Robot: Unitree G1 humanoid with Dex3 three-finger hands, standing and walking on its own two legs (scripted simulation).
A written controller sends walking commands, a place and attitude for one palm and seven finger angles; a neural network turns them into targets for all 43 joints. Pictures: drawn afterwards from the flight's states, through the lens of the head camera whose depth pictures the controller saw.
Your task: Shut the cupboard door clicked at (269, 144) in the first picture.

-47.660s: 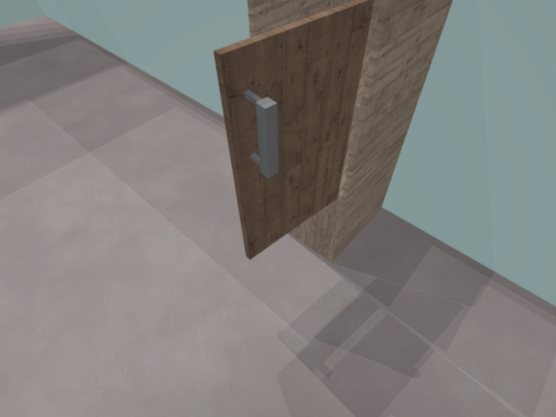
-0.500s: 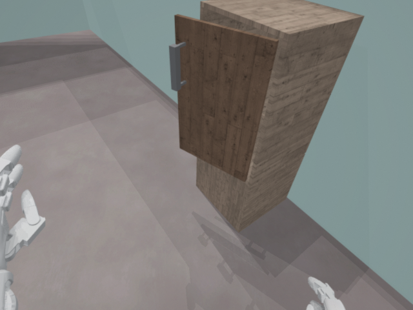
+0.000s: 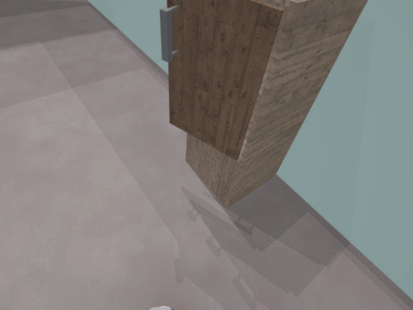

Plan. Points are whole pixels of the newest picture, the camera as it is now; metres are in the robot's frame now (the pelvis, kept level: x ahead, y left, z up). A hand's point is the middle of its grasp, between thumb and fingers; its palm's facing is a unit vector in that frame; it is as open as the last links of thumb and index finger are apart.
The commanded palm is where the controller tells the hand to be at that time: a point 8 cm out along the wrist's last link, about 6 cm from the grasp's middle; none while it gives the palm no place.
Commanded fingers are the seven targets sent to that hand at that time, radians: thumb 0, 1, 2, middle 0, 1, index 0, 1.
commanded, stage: let the arm hang, fingers relaxed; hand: left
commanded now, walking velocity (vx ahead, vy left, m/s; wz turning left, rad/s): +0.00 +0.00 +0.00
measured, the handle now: (171, 34) +0.88 +0.17 +0.10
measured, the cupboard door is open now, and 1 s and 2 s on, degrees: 18 18 18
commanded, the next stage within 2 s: look to check the result in 0.68 s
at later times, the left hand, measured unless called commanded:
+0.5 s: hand out of the picture -0.05 +0.14 -0.18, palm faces +0.05 -0.99 -0.12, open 7.4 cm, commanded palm none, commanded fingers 0.00 0.90 0.90 -0.20 -0.30 -0.20 -0.30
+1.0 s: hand out of the picture -0.03 +0.15 -0.17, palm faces +0.04 -0.99 -0.16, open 7.4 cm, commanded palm none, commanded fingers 0.00 0.90 0.90 -0.20 -0.30 -0.20 -0.30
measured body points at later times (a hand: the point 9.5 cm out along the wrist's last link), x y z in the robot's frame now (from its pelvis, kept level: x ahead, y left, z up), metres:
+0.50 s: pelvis +0.01 +0.00 +0.00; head -0.01 +0.01 +0.45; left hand -0.05 +0.19 -0.17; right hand -0.02 -0.20 -0.16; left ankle +0.10 +0.10 -0.73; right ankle -0.05 -0.12 -0.73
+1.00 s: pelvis +0.02 -0.01 +0.00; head +0.03 +0.00 +0.45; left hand -0.03 +0.20 -0.16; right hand +0.00 -0.22 -0.16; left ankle +0.10 +0.10 -0.73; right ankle -0.05 -0.12 -0.73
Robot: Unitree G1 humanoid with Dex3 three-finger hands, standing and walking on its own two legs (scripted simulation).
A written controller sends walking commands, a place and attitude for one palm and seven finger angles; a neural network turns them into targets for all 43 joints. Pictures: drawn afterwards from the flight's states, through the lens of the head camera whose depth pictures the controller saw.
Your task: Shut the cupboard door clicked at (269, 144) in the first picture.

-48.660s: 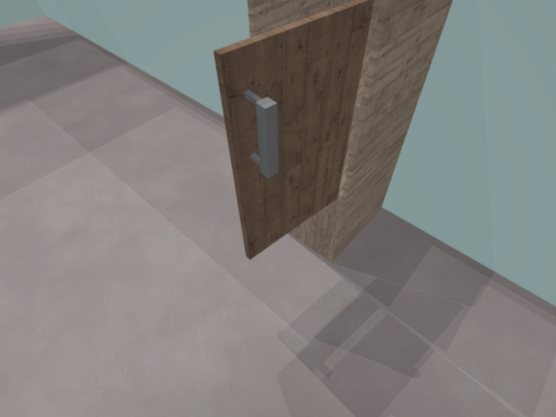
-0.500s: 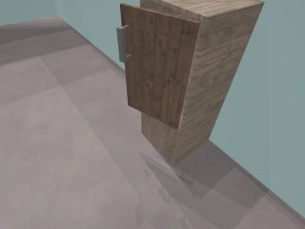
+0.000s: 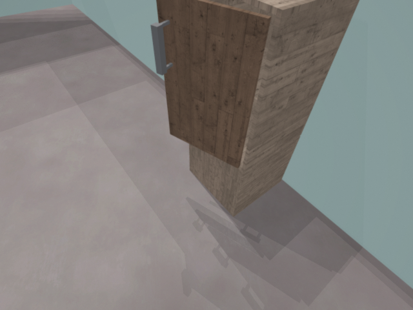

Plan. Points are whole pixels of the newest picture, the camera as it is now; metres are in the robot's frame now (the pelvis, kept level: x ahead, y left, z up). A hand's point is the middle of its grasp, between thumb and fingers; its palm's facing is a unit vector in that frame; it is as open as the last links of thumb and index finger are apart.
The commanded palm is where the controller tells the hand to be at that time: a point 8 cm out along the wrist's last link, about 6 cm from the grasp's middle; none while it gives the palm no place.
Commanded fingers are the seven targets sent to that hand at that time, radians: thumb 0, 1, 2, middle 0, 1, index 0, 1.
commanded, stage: look to check the result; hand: left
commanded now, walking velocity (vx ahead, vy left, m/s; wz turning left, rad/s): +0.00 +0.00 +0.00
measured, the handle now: (164, 47) +0.86 +0.19 +0.09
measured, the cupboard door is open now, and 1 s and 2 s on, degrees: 18 18 18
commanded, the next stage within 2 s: walk to a spot facing it in 0.26 s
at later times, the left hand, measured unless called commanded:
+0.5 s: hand out of the picture -0.04 +0.15 -0.18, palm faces +0.07 -0.99 -0.15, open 7.4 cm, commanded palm none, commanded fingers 0.00 0.90 0.90 -0.20 -0.30 -0.20 -0.30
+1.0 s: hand out of the picture +0.04 +0.23 -0.15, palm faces +0.29 -0.92 -0.28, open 7.4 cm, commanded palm none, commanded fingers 0.00 0.90 0.90 -0.20 -0.30 -0.20 -0.30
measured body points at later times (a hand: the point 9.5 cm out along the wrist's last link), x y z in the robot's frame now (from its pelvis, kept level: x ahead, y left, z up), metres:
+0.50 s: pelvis +0.01 +0.00 +0.00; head +0.02 +0.00 +0.45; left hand -0.04 +0.20 -0.17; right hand +0.01 -0.22 -0.16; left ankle +0.08 +0.11 -0.74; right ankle -0.07 -0.11 -0.74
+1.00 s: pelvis -0.01 -0.02 +0.00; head +0.02 +0.00 +0.45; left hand +0.03 +0.28 -0.13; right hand +0.11 -0.26 -0.14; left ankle +0.07 +0.09 -0.74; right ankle -0.01 -0.17 -0.70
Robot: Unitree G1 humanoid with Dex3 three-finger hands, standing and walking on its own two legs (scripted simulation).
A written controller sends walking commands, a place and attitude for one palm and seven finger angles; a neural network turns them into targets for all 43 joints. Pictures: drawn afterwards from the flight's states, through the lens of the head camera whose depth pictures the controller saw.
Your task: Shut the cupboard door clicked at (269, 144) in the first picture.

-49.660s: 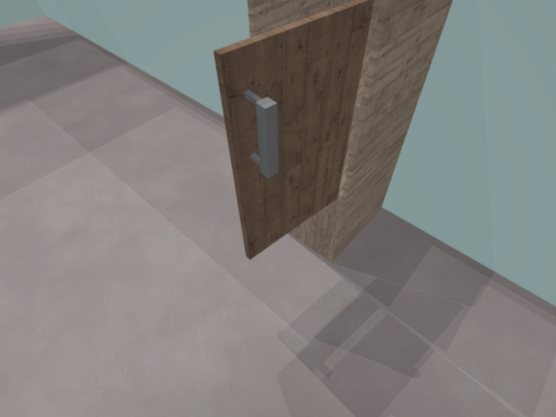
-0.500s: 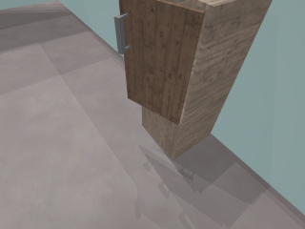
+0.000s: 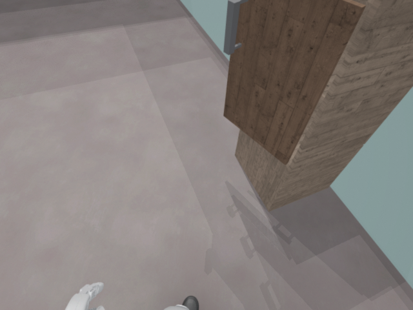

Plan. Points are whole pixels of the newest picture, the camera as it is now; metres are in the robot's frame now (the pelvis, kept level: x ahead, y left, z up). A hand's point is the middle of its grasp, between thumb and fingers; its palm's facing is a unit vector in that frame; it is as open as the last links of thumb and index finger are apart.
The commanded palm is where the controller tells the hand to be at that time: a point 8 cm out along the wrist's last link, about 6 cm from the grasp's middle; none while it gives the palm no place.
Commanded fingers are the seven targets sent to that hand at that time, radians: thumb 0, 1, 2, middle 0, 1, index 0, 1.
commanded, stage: walk to a spot facing it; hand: left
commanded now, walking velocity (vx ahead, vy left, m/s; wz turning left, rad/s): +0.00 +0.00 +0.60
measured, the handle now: (236, 26) +0.89 -0.08 +0.09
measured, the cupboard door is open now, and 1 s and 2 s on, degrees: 18 18 18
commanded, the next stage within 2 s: turn to face it in 1.94 s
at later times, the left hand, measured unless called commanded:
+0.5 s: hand out of the picture -0.04 +0.20 -0.18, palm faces +0.36 -0.89 -0.27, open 7.4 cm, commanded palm none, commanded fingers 0.00 0.90 0.90 -0.20 -0.30 -0.20 -0.30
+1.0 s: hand out of the picture -0.09 +0.19 -0.19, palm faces +0.65 -0.73 -0.20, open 7.4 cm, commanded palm none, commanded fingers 0.00 0.90 0.90 -0.20 -0.30 -0.20 -0.30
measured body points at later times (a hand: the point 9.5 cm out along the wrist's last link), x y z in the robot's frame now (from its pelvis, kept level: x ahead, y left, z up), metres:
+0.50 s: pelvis -0.01 -0.02 -0.01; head +0.04 +0.01 +0.43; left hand -0.06 +0.25 -0.16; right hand +0.16 -0.22 -0.15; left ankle -0.04 +0.12 -0.74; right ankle +0.01 -0.15 -0.69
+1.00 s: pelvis +0.00 +0.00 -0.01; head +0.02 +0.05 +0.44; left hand -0.13 +0.22 -0.17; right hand +0.22 -0.15 -0.14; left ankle -0.08 +0.07 -0.74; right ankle +0.07 -0.13 -0.69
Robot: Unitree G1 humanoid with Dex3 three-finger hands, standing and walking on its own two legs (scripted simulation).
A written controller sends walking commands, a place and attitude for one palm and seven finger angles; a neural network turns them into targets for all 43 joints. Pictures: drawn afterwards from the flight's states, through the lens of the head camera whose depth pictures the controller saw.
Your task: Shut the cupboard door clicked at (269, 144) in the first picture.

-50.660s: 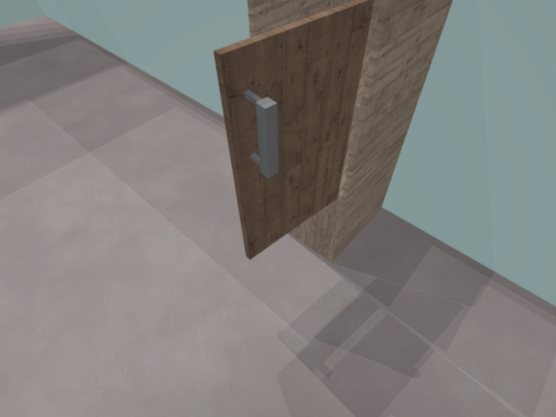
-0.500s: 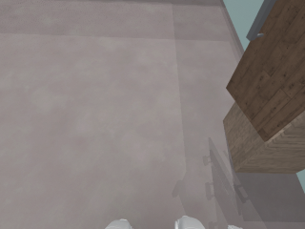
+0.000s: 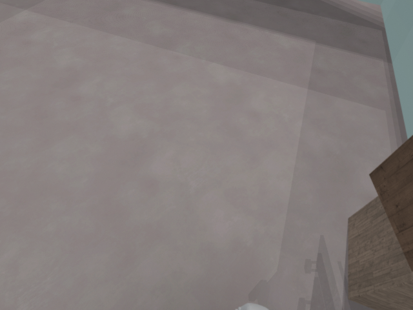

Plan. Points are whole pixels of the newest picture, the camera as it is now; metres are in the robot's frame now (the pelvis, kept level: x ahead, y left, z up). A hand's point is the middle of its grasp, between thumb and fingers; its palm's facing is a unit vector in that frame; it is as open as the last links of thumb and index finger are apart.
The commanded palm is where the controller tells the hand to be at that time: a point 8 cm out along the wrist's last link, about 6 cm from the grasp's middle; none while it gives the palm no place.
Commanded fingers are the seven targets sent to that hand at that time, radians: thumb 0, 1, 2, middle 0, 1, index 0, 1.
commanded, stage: walk to a spot facing it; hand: left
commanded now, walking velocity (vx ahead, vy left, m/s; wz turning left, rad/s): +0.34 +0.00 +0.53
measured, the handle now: out of the picture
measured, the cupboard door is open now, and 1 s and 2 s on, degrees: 18 18 18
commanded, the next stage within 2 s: turn to face it in 0.94 s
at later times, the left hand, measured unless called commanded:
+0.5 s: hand (127, 294) +0.17 +0.17 -0.15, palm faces +0.29 -0.93 -0.20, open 7.3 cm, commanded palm none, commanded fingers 0.00 0.90 0.90 -0.20 -0.30 -0.20 -0.30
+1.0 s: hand (96, 219) +0.32 +0.28 -0.14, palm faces +0.45 -0.87 -0.21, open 7.4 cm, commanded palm none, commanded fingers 0.00 0.90 0.90 -0.20 -0.30 -0.20 -0.30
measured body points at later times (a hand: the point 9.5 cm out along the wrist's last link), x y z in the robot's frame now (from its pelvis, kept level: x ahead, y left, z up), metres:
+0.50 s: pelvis +0.15 -0.03 +0.02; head +0.18 -0.02 +0.46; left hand +0.15 +0.22 -0.13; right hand +0.26 -0.26 -0.13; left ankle +0.15 +0.11 -0.65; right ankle +0.18 -0.15 -0.73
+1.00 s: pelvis +0.34 +0.07 +0.01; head +0.36 +0.08 +0.46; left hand +0.30 +0.33 -0.13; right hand +0.45 -0.13 -0.14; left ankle +0.26 +0.15 -0.73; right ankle +0.48 -0.01 -0.70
